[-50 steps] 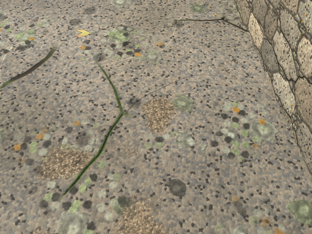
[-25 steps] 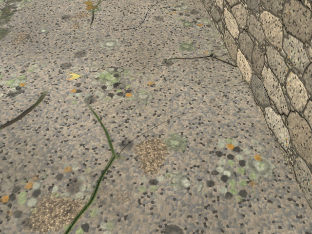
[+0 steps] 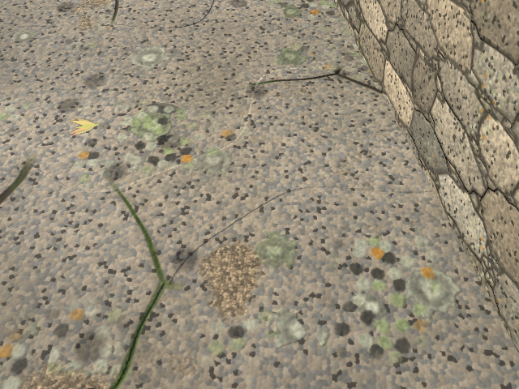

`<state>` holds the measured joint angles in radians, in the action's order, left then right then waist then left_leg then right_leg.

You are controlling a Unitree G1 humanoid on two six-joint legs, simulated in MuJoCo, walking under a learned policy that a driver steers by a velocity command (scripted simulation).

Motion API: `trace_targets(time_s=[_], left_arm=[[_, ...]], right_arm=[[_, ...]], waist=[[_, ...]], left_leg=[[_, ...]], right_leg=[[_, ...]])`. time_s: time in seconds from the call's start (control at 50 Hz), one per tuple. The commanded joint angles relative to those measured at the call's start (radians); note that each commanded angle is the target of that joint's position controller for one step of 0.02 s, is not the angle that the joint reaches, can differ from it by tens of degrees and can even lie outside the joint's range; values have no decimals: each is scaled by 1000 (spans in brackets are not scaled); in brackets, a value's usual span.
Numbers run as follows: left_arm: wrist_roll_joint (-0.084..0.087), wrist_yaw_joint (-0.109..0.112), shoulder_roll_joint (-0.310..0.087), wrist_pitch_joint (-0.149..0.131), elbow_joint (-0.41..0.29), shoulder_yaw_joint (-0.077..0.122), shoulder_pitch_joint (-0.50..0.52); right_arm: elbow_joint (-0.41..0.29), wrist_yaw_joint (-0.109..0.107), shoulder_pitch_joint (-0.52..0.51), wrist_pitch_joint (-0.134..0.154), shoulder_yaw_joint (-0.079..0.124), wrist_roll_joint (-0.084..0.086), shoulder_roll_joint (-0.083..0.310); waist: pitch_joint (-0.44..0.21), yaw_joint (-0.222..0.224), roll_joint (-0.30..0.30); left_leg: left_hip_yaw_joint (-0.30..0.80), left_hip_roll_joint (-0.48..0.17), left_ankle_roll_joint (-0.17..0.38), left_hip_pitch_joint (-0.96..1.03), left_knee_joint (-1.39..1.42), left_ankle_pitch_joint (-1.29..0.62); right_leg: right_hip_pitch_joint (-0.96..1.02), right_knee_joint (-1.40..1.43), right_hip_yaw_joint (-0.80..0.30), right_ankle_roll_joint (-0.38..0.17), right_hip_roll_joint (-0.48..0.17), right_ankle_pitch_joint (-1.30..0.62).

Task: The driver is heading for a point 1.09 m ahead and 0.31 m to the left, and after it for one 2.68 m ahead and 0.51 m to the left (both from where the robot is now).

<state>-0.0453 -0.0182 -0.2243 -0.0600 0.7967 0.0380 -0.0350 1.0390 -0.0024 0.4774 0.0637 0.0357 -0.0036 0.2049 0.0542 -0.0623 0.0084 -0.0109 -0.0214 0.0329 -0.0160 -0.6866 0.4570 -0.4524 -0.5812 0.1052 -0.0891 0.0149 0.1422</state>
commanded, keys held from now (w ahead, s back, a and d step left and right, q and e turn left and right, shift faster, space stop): w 0.82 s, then w+q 0.18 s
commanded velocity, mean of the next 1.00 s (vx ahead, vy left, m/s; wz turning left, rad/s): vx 0.49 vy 0.00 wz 0.03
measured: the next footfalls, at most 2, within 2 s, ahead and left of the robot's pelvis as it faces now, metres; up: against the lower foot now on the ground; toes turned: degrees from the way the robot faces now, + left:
left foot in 0.50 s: +0.45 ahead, +0.09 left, +0.00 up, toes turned +4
right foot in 1.02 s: +0.75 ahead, -0.11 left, +0.00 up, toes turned +0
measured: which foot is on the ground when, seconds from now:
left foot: up 0.00-0.48, down 0.50-1.00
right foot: down 0.00-0.52, up 0.54-1.00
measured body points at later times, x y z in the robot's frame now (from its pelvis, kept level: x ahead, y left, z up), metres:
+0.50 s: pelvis +0.28 +0.00 +0.00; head +0.32 +0.02 +0.45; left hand +0.20 +0.24 -0.15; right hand +0.48 -0.21 -0.10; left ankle +0.41 +0.08 -0.72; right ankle +0.10 -0.08 -0.71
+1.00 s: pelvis +0.56 -0.01 +0.01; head +0.60 -0.01 +0.46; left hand +0.76 +0.21 -0.10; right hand +0.48 -0.24 -0.13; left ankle +0.41 +0.08 -0.72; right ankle +0.71 -0.11 -0.71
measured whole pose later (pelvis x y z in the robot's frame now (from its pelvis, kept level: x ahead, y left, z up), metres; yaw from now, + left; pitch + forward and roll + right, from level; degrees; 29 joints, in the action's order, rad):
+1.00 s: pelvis +0.56 -0.01 +0.01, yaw +2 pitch +1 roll +2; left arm -0.02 -0.02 -0.19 -0.05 0.86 0.03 0.01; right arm 1.07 -0.01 0.47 0.08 0.04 -0.02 0.18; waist 0.05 -0.08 -0.03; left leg -0.03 0.06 0.04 0.09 -0.26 0.36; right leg -0.50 -0.55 0.05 -0.04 -0.05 0.10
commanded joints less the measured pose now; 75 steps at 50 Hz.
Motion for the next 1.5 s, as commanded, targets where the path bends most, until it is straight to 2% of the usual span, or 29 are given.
trace_targets(time_s=[0.02, 0.04, 0.06, 0.1, 0.14, 0.26, 0.38, 0.44, 0.48, 0.5, 0.52, 0.54, 0.56, 0.58, 0.64, 0.72, 0.82, 0.92, 0.98, 1.02, 1.04, 1.06, 1.08, 1.1, 1.16, 1.26, 1.38, 1.46, 1.5], left_arm=[[21, 15, -236, 5, 73, 71, -353], [26, 12, -161, -1, 59, 52, -264], [24, 9, -113, -9, 60, 38, -218], [28, 13, -73, -24, 84, 24, -213], [32, 14, -80, -40, 113, 25, -263], [37, 14, -84, -46, 167, 19, -363], [27, 29, -104, -41, 221, 17, -462], [18, 39, -122, -35, 233, 21, -441], [17, 39, -136, -27, 235, 24, -415], [26, 36, -116, -28, 217, 16, -410], [69, 22, -11, -29, 190, -5, -515], [45, 23, -89, -28, 203, 19, -484], [37, 23, -105, -27, 174, 28, -387], [33, 18, -90, -33, 163, 24, -335], [5, 4, -34, 0, 180, 20, -356], [3, -8, -33, 25, 136, 20, -239], [18, -13, -22, 20, 67, 7, -32], [22, -8, -42, 9, 15, 7, 89], [25, 0, -73, -10, 17, 18, 22], [10, 18, -124, -34, 99, 44, -252], [-19, 34, -221, -44, 111, 68, -410], [-16, 27, -292, -31, 105, 85, -411], [4, 25, -201, -17, 88, 67, -323], [12, 23, -123, -19, 75, 46, -238], [19, 31, -52, -36, 92, 26, -201], [29, 33, -69, -66, 129, 31, -289], [27, 36, -91, -64, 147, 32, -334], [33, 52, -122, -50, 174, 38, -385], [27, 60, -135, -39, 177, 38, -375]], right_arm=[[-98, 1, -30, 14, 35, -2, 140], [-110, 9, -85, 21, 30, -6, 123], [-107, 13, -100, 21, 28, -7, 99], [-91, 23, -68, -4, 25, -33, 72], [-97, 34, -87, -19, 25, -34, 61], [-186, 43, -360, -24, 16, -29, 53], [-242, 38, -523, -17, 6, -22, 57], [-237, 29, -479, -6, 16, -23, 77], [-158, 12, -239, 7, 38, -28, 111], [-110, 0, -57, 16, 58, -49, 169], [-100, -5, 46, 15, 88, -68, 284], [-101, 6, -17, 2, 83, -27, 253], [-116, 8, -140, -1, 69, -9, 205], [-125, 13, -206, 6, 51, -10, 135], [-92, 6, -220, 27, 27, -10, 64], [-51, 6, -134, 46, 35, -7, 109], [-27, 5, -58, 43, 26, -7, 104], [2, -7, 23, 32, 29, -14, 121], [-7, -14, -23, 26, 38, -23, 148], [-18, -8, -56, 25, 39, -14, 143], [-62, -2, -39, 27, 23, 11, 80], [-76, -7, 58, 20, 17, 31, 22], [-62, -12, 0, 6, 43, 6, 116], [-73, -4, -65, 5, 46, 0, 107], [-82, 18, -97, -22, 47, -24, 59], [-141, 43, -221, -57, 43, -30, 36], [-222, 68, -434, -57, 22, -29, 34], [-266, 71, -513, -57, 23, -40, 52], [-263, 67, -485, -55, 29, -43, 69]], waist=[[-212, 143, -127], [-102, 117, -66], [-44, 82, -52], [-22, 36, -82], [-17, 25, -75], [52, 65, -56], [61, 109, -59], [32, 70, -69], [-96, -34, -58], [-205, -98, -20], [-353, -66, 201], [-354, -53, 128], [-180, -3, 75], [-90, 16, 23], [-26, 89, 45], [12, 90, 40], [46, 41, 48], [53, 5, 55], [23, 55, 65], [-126, 171, 11], [-281, 206, -113], [-381, 156, -299], [-279, 129, -137], [-142, 106, -67], [-40, 52, -99], [-11, 41, -83], [44, 75, -74], [69, 91, -65], [28, 72, -83]], left_leg=[[86, 10, 60, -625, -631, -21], [75, -30, 65, -621, -590, -109], [63, -64, 66, -580, -524, -159], [52, -85, 46, -497, -456, -186], [30, -86, 31, -510, -426, -210], [-30, -95, -14, -640, -142, -416], [-68, -43, 22, -605, 75, -455], [-86, 6, 69, -504, 131, -339], [-113, 67, 114, -212, 211, -322], [17, -54, 160, 60, 218, -289], [512, -372, 297, 366, 284, -171], [707, -394, 316, 324, 407, -172], [524, -353, 278, 175, 417, -131], [410, -311, 248, 35, 459, -192], [204, -205, 174, -156, 520, -356], [124, -178, 187, -155, 572, -436], [52, -141, 166, -96, 584, -530], [107, -181, 176, 43, 506, -652], [129, -194, 151, 65, 396, -804], [77, -113, 114, -43, 80, -841], [23, -25, 82, -280, -235, -521], [-6, 106, 64, -547, -492, 94], [72, 31, 79, -601, -573, 30], [74, -8, 78, -609, -556, -67], [58, -67, 54, -538, -482, -171], [27, -88, 30, -645, -433, -305], [-58, -65, 27, -616, -86, -469], [-106, -43, 69, -606, 28, -379], [-153, 17, 106, -527, 55, -287]], right_leg=[[650, 331, -687, -181, -400, 312], [500, 355, -551, -166, -358, 238], [395, 390, -443, -133, -302, 153], [291, 423, -318, -104, -238, 24], [284, 444, -268, -119, -224, -79], [334, 481, -161, -117, -180, -218], [498, 440, -138, -107, -218, -390], [575, 319, -118, -87, -236, -662], [544, 32, -78, -57, -199, -815], [360, -222, -56, -40, -161, -582], [-9, -638, 2, 14, 14, 29], [-125, -760, -144, -1, 56, 359], [-187, -762, -167, -10, -16, 271], [-170, -703, -162, -11, -53, 197], [-42, -574, -144, 15, -102, 132], [-136, -461, -105, 54, -129, 30], [-163, -171, -55, 77, -117, -129], [-162, -28, -54, 66, -82, -111], [-26, 45, -59, 38, -47, -1], [351, 137, -65, -4, -36, -18], [639, 166, -346, -63, -291, 114], [786, 283, -723, -150, -494, 145], [672, 305, -681, -128, -444, 235], [525, 329, -523, -99, -403, 216], [331, 395, -251, -36, -300, 13], [341, 432, -81, -43, -287, -166], [374, 439, 74, -41, -259, -259], [505, 390, 118, -40, -303, -390], [554, 276, 154, -31, -304, -671]])
Keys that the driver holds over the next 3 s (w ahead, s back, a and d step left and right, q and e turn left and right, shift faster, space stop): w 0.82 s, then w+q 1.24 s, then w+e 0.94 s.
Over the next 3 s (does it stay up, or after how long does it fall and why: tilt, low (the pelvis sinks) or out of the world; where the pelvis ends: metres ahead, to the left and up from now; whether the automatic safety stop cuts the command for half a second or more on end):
stays up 1.50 0.40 0.01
